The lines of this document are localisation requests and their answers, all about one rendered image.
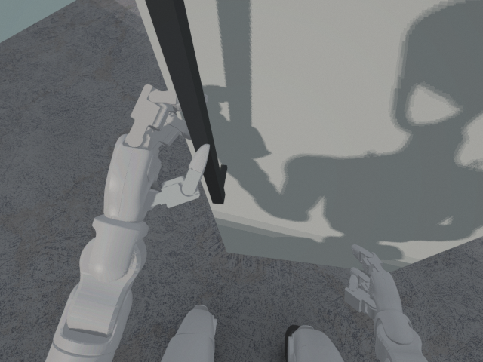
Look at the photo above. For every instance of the handle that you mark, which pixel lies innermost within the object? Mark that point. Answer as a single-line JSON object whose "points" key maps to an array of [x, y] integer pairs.
{"points": [[172, 29]]}

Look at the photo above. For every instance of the left robot forearm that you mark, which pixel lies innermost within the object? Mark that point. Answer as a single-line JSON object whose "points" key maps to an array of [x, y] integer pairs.
{"points": [[96, 312]]}

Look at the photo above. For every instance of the left robot thigh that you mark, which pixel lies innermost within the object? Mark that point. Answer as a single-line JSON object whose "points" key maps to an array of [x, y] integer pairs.
{"points": [[194, 340]]}

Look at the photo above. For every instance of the right robot hand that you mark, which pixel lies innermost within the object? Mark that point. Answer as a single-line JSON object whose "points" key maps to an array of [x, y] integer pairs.
{"points": [[378, 292]]}

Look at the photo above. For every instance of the robot right shin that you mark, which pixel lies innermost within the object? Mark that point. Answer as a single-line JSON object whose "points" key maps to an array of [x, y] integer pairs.
{"points": [[304, 327]]}

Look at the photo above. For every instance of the fridge door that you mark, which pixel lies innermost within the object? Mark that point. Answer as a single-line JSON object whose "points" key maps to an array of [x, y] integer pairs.
{"points": [[342, 122]]}

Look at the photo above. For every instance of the left robot hand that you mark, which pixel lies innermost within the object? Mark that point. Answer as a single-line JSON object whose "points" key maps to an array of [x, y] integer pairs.
{"points": [[135, 164]]}

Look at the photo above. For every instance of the right robot forearm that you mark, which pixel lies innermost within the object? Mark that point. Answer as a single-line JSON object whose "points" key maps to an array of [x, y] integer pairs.
{"points": [[396, 341]]}

